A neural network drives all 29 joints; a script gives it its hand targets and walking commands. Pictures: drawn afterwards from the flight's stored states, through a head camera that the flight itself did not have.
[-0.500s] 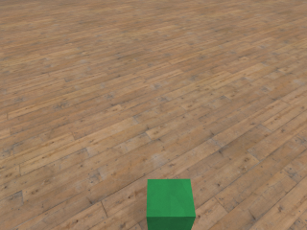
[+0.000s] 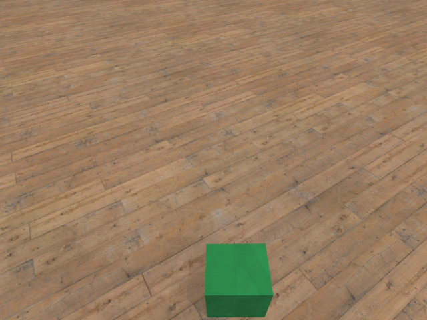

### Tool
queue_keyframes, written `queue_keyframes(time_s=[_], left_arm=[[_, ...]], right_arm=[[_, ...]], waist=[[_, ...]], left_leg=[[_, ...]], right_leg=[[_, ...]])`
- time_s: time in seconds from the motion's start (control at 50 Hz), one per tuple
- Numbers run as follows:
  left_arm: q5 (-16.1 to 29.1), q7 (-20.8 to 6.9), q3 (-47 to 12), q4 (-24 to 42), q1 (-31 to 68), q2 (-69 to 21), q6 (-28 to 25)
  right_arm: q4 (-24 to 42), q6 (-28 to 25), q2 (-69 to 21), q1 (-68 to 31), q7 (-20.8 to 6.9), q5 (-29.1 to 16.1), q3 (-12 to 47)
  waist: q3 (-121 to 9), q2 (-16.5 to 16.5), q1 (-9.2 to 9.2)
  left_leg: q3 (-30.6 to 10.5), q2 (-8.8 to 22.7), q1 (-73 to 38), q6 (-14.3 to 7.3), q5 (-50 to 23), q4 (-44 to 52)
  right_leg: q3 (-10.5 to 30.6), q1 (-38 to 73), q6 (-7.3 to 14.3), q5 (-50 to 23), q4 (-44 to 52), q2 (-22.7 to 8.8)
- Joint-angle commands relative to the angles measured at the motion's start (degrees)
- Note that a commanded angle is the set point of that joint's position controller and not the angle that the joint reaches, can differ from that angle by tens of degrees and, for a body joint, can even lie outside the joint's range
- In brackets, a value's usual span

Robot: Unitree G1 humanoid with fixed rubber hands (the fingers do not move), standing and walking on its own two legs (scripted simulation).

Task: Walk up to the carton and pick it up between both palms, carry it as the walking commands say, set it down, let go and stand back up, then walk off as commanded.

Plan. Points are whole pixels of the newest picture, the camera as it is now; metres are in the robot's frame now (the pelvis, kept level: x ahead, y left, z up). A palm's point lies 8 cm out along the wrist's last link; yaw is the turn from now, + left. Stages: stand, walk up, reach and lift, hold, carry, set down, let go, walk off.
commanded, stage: stand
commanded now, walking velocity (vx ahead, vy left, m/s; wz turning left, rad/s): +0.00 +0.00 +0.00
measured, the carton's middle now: (235, 281) +0.47 -0.03 -0.65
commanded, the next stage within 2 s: walk off in 0.30 s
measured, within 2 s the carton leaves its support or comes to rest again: neither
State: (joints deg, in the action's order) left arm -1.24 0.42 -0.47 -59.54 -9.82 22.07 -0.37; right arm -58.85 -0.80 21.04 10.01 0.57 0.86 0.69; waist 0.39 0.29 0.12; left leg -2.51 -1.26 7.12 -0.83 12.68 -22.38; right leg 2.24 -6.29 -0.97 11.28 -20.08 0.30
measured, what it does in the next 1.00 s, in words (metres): lifts its left foot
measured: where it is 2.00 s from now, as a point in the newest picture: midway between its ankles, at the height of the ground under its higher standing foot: outside the picture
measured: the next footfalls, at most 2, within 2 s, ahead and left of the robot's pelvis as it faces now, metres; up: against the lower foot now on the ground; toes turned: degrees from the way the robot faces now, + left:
left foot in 1.18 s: +0.01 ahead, +0.14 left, +0.00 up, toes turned +24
right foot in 1.54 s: +0.08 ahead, -0.10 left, +0.00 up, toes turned +25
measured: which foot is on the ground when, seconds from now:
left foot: down 0.00-0.88, up 0.90-1.00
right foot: down 0.00-1.00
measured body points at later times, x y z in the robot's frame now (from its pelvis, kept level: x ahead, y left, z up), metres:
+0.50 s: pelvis +0.00 +0.00 +0.00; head -0.01 +0.00 +0.45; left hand +0.06 +0.32 -0.13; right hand +0.08 -0.31 -0.12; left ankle +0.00 +0.11 -0.75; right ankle +0.00 -0.13 -0.75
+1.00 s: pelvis +0.00 -0.02 -0.01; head +0.02 -0.02 +0.44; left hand -0.04 +0.28 -0.14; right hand +0.11 -0.30 -0.14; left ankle -0.04 +0.10 -0.69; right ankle +0.00 -0.13 -0.75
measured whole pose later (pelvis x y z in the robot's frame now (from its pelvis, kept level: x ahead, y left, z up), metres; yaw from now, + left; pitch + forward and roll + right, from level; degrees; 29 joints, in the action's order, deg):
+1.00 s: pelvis +0.00 -0.02 -0.01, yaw +12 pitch -1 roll +0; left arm -1.6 2.6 0.4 -61.0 -13.2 19.6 1.4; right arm -58.3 3.7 19.4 11.3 -0.3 0.9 -1.0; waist 3.7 0.1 -0.5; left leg -0.5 -0.8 23.0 2.0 27.8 -53.5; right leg -9.4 -9.3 0.2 16.8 -27.4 -4.2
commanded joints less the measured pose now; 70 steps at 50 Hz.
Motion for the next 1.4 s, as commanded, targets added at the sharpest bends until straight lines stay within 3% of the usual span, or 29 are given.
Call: queue_keyframes(time_s=[0.0, 0.08, 0.1, 0.22, 0.3, 0.4, 0.46, 0.52, 0.54, 0.6, 0.64, 0.76, 0.8, 0.82, 0.84, 0.86, 0.92, 0.96, 1.0, 1.02, 1.06, 1.08, 1.1, 1.12, 1.14, 1.18, 1.26, 1.32, 1.38], left_arm=[[0.1, 0.4, 2.0, 2.2, 2.9, 11.2, -0.8], [0.3, 0.7, 1.5, 1.7, 1.9, 10.2, -1.0], [0.7, 0.6, 1.2, 1.9, 1.8, 10.1, -0.9], [0.4, 0.3, 1.5, 1.2, 3.1, 9.5, -0.5], [0.4, 0.1, 1.2, 0.3, 0.9, 9.4, -0.3], [0.2, 0.3, 2.0, 0.6, 2.8, 11.5, -0.6], [0.3, 0.6, 2.0, 0.0, 2.8, 11.8, -0.8], [0.6, 0.5, 0.5, -2.1, -1.6, 5.3, 0.8], [0.1, 0.7, -0.1, -1.3, -0.1, 4.8, 1.1], [0.7, 1.6, 1.7, -1.3, -1.5, 9.3, 1.7], [0.9, 1.6, 1.1, -1.3, -2.5, 7.2, 2.3], [0.6, 2.0, 2.8, -0.1, -3.4, 7.7, 2.1], [0.1, 2.6, 2.4, -0.6, -6.1, 6.4, 1.2], [0.2, 2.4, 3.3, -0.7, -7.5, 9.5, 1.4], [-0.4, 2.1, 3.8, -0.2, -6.6, 11.1, 1.4], [-0.6, 2.4, 3.4, 0.3, -6.4, 9.3, 1.1], [-0.6, 2.6, 1.1, 2.3, 0.0, 1.7, 1.0], [-0.7, 2.2, 2.6, 2.2, -0.6, 6.3, 1.5], [-0.7, 1.8, 2.7, 0.5, -4.2, 6.7, 2.0], [-1.0, 1.6, 3.4, 0.6, -5.0, 7.8, 2.1], [-0.9, 1.4, 3.5, 1.0, -3.5, 7.4, 2.1], [-0.1, 0.9, 4.4, 2.1, -3.3, 9.2, 2.6], [0.4, 0.1, 3.7, 2.4, -3.8, 6.2, 2.3], [-0.2, 0.1, 2.4, 5.6, -1.8, 1.9, 2.5], [0.0, 0.6, 2.7, 6.3, -0.5, 1.2, 3.2], [1.0, 0.6, 2.6, 6.3, 0.5, 1.1, 3.2], [-0.9, 1.3, 3.7, 5.8, 1.5, 2.1, 3.4], [-0.2, 1.6, 2.2, 4.7, -2.6, -2.7, 3.4], [0.3, 1.0, 2.9, 6.4, 1.1, -1.2, 3.6]], right_arm=[[2.4, -0.3, 10.2, -1.8, 0.2, -0.1, -2.0], [1.8, -0.2, 10.9, -2.6, 0.4, -0.3, -2.1], [2.4, -0.5, 9.8, -3.8, 0.3, -0.7, -1.8], [1.2, -0.6, 11.3, -1.9, 0.3, -0.3, -2.1], [1.2, -0.7, 11.9, -3.2, -0.1, 0.1, -2.3], [1.0, -0.8, 12.0, -3.6, 0.1, -0.5, -2.5], [0.6, -0.7, 11.9, -4.4, 0.3, -0.3, -2.2], [-0.5, 0.8, 8.7, -2.6, -0.6, -0.8, -1.4], [-0.3, 1.5, 9.0, -1.6, -0.5, -1.1, -1.6], [-0.5, 2.7, 8.1, 0.4, -0.3, -0.8, -1.2], [0.4, 3.1, 9.5, -1.8, -0.5, -1.1, -1.8], [2.6, 3.1, 11.0, -2.1, -1.0, -0.5, -3.5], [2.8, 3.4, 8.8, -1.5, -0.9, -1.3, -3.3], [4.3, 3.3, 7.4, -3.1, -0.7, -0.8, -3.2], [5.9, 3.0, 6.1, -4.8, -0.7, -0.5, -2.8], [5.6, 3.1, 3.2, -3.5, -0.4, 0.4, -2.4], [4.2, 3.8, 3.6, 0.7, -1.0, 0.0, -3.0], [4.8, 3.9, 2.0, -0.3, -1.4, -0.6, -2.4], [6.3, 3.7, 0.5, -2.4, -2.7, -0.4, -2.1], [6.2, 4.0, 0.1, -3.3, -2.8, -1.1, -1.9], [6.6, 4.3, 1.1, -0.2, -2.4, -0.2, -2.7], [5.1, 4.1, 1.7, 1.6, -2.1, -0.8, -3.0], [4.7, 3.1, 5.6, 5.5, -2.1, -0.4, -4.0], [4.6, 2.6, 12.8, 6.7, -1.5, 0.0, -5.3], [4.1, 2.4, 12.9, 9.5, -1.8, 0.3, -5.3], [5.5, 2.6, 10.2, 2.6, -0.8, 0.5, -5.4], [6.9, 3.6, 8.0, -0.8, 0.8, 0.3, -5.2], [7.4, 3.4, 3.3, -2.5, 0.3, 0.1, -4.6], [8.5, 3.5, 5.1, -1.7, -0.1, 0.8, -5.0]], waist=[[-1.4, 2.4, -0.03], [-2.5, -2.0, -0.13], [-0.8, 1.3, -1.32], [2.2, 0.8, 1.08], [-0.2, -0.9, -0.71], [0.3, -2.4, -0.04], [-3.5, 1.1, 0.47], [-0.8, -1.3, -1.59], [1.0, -0.8, -0.01], [2.3, 0.5, -0.11], [3.1, -5.2, -1.67], [2.5, -5.2, -0.91], [1.4, -0.2, -1.76], [0.8, 8.4, -2.79], [-2.5, 12.7, -3.64], [-2.1, 10.3, -3.56], [-0.3, 7.9, 0.94], [-0.5, 5.3, 0.02], [2.8, 12.1, -1.74], [2.4, 10.5, -2.93], [-0.2, 12.4, -0.16], [-0.2, 4.7, 0.47], [0.4, -2.5, 2.67], [-0.5, -23.3, 2.96], [-1.5, -17.9, 4.12], [-0.1, -8.1, 1.34], [1.0, -9.6, 0.69], [1.0, -6.7, -1.08], [-0.5, -7.2, 1.41]], left_leg=[[-6.1, 7.5, 0.2, -0.6, -6.3, 5.3], [-4.4, 6.9, 0.0, -0.4, -9.8, 4.3], [-5.5, 7.3, 1.8, -0.7, -11.5, 4.3], [-5.2, 6.6, 3.1, -0.1, -1.6, 6.3], [-6.9, 7.4, 3.4, -0.8, 1.1, 7.9], [-5.5, 7.0, 1.9, -0.5, -7.8, 7.0], [-5.0, 7.2, -1.3, -0.4, -13.0, 5.0], [-5.5, 6.5, 1.2, -0.7, -14.3, 3.5], [-5.3, 5.5, 2.7, 0.4, -12.6, 3.3], [-7.2, 6.8, 5.4, 0.4, -12.3, 0.8], [-11.2, 7.9, 8.8, -1.4, -5.6, 3.5], [-17.5, 9.0, 12.5, -2.4, -3.7, 2.2], [-11.6, 4.7, 18.1, -0.4, -2.3, -5.0], [-7.3, 1.1, 22.8, 1.0, 0.1, -11.9], [-0.9, -1.6, 23.5, 1.8, 11.9, -25.7], [0.4, 2.0, 23.6, 2.8, 18.7, -35.5], [1.0, 5.1, 21.2, 3.3, 17.6, -35.4], [4.3, 4.0, 16.7, 3.2, 16.2, -27.6], [5.6, 3.7, 14.3, 3.6, 13.4, -22.7], [7.9, 1.9, 15.4, 4.1, 12.6, -19.1], [8.4, 2.3, 8.0, 2.7, 8.9, -15.0], [9.6, 1.7, 4.5, 2.8, 0.2, -8.4], [1.8, 6.2, 1.5, 0.7, -12.6, -2.8], [-19.8, 20.1, -3.8, -5.1, -28.9, 4.0], [-24.1, 25.0, -1.9, -9.3, -31.7, 4.0], [-14.1, 19.9, 0.3, -10.8, -22.9, 2.3], [-9.7, 13.0, 7.4, -6.9, -7.0, 5.3], [-9.0, 12.3, 11.2, -9.2, -7.9, 3.3], [-12.5, 12.3, 11.3, -10.0, -7.7, 3.3]], right_leg=[[3.2, -0.7, 1.5, -5.8, 1.9, -5.3], [4.2, 0.7, 1.3, -8.1, 2.1, -6.5], [3.8, 1.3, 1.2, -9.2, 2.8, -6.5], [3.2, -1.5, 1.4, -4.2, 2.8, -5.9], [3.2, 1.2, 2.0, -2.5, 2.2, -6.1], [3.9, 0.8, 1.8, -6.4, 2.1, -6.3], [3.4, 2.0, 1.7, -10.2, 2.1, -6.9], [1.5, 0.7, 0.4, -7.7, 1.7, -7.1], [0.4, 0.3, -0.5, -8.0, 0.2, -6.6], [-1.2, -1.9, -1.1, -3.9, -1.6, -6.8], [-3.2, -2.6, -1.9, 1.5, -4.3, -5.6], [-3.6, -2.1, -1.0, 4.5, -6.6, -4.1], [0.6, 3.9, 1.3, 3.6, -2.2, -9.7], [5.6, 6.4, 3.5, 2.3, 2.8, -15.1], [12.5, 7.1, 8.9, -1.0, 6.3, -23.6], [13.7, 4.2, 12.5, -5.8, 6.1, -28.6], [0.5, 1.1, 10.2, -18.4, 2.8, -21.6], [-5.2, 1.5, 7.4, -23.9, -1.7, -18.5], [-8.1, -0.3, 6.3, -24.5, -4.0, -18.6], [-8.1, 1.2, 6.5, -21.3, -4.9, -17.5], [-8.3, -1.3, 4.8, -18.9, -7.4, -21.0], [-10.6, -3.0, 2.6, -17.1, -12.8, -19.2], [-11.8, -8.4, -0.4, -7.3, -20.5, -16.0], [-14.0, -23.1, -3.9, 23.8, -33.1, -7.4], [-5.1, -23.9, -3.6, 29.7, -41.4, -6.3], [-3.2, -22.6, -3.4, 21.3, -42.6, -8.2], [-2.1, -19.2, -2.8, 14.4, -39.8, -7.6], [-3.6, -15.9, -2.7, 13.2, -34.3, -5.8], [-4.5, -12.4, -3.7, 12.7, -25.3, -3.7]])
